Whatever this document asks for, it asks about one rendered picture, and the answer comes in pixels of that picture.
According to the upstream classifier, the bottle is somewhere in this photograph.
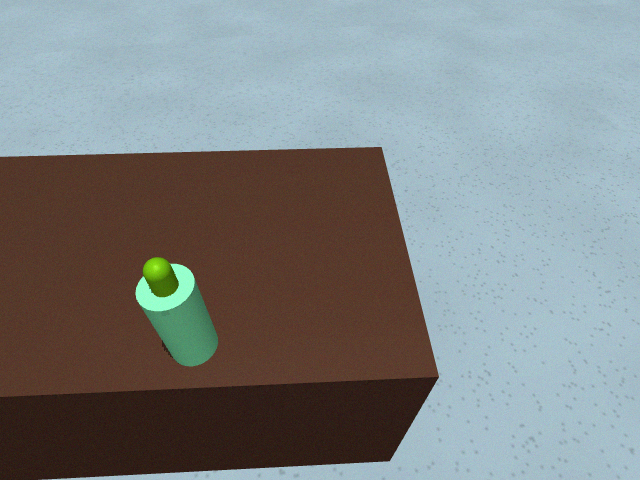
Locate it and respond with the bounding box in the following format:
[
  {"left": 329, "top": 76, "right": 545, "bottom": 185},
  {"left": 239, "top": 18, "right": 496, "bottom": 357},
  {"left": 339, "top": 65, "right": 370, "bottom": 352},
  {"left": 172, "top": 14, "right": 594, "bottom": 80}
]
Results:
[{"left": 135, "top": 257, "right": 218, "bottom": 366}]

